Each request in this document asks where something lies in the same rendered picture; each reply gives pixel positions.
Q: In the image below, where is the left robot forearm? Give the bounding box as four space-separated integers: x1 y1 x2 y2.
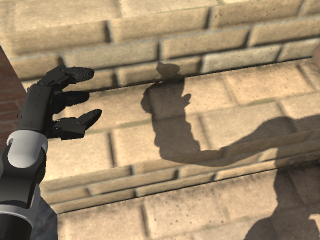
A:
0 129 48 240

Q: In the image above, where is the robot left hand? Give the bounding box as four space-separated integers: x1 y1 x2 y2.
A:
16 64 102 140

